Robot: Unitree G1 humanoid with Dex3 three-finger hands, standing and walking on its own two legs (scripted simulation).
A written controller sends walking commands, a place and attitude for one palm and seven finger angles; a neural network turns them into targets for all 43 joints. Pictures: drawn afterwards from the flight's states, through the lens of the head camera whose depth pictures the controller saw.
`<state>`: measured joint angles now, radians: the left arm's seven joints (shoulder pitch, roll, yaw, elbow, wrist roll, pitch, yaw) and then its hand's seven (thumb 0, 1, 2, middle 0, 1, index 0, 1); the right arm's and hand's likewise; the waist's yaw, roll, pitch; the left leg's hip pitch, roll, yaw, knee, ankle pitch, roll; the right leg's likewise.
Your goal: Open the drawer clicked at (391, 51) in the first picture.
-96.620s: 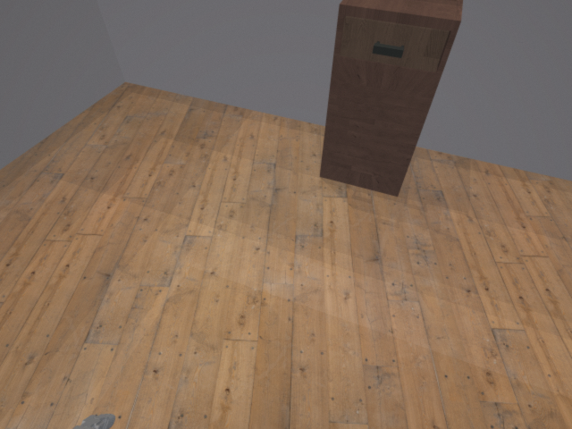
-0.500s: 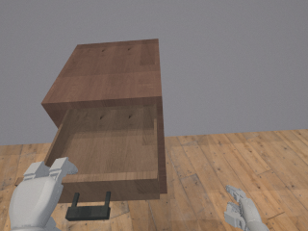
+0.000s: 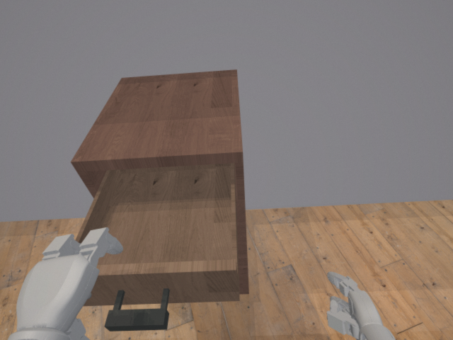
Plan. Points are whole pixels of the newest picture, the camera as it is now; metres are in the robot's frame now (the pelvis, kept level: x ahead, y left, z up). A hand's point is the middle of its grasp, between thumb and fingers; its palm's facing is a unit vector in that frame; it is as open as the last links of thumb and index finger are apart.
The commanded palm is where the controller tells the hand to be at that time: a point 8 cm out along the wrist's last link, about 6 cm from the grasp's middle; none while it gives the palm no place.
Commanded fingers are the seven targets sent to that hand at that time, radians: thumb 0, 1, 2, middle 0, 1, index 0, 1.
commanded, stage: draw the hand back to the body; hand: left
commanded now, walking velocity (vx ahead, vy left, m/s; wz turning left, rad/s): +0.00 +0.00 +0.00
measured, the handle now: (140, 306) +0.18 +0.21 -0.05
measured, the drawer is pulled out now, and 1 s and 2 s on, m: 0.27 0.27 0.27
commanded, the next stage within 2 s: step back with the hand held close in 1.56 s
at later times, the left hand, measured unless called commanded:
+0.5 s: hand (68, 285) +0.15 +0.26 +0.11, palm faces +0.07 -0.11 -0.99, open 13.8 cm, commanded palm +0.12 +0.26 +0.17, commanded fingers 0.00 -0.50 0.30 -0.30 -1.20 -0.30 -1.20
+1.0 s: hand (84, 250) +0.18 +0.23 +0.16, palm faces +0.38 -0.84 -0.39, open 11.8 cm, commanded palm +0.12 +0.27 +0.18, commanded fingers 0.00 0.31 0.64 -0.24 -0.68 -0.24 -0.68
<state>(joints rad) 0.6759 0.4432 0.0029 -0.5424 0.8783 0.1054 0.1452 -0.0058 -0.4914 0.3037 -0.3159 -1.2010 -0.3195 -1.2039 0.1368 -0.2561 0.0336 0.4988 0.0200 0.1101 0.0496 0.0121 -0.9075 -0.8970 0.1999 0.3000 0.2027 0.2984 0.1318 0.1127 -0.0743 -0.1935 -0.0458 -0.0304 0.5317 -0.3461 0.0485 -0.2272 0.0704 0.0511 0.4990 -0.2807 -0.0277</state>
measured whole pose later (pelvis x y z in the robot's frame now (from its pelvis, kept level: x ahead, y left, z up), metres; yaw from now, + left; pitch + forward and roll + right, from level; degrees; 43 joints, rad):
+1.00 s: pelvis +0.00 +0.00 +0.01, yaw +3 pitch -2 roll -1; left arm 0.57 0.32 0.26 -0.50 -0.06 -0.12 0.10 -0.01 -0.03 0.51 -0.27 -0.90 -0.28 -0.90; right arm 0.20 -0.20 0.03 0.62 0.01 -0.11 -0.05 0.01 -0.90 -0.90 0.20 0.30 0.21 0.30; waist 0.05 0.05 0.00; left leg -0.11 -0.06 -0.07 0.45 -0.31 0.04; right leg -0.13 0.05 0.01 0.42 -0.26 -0.03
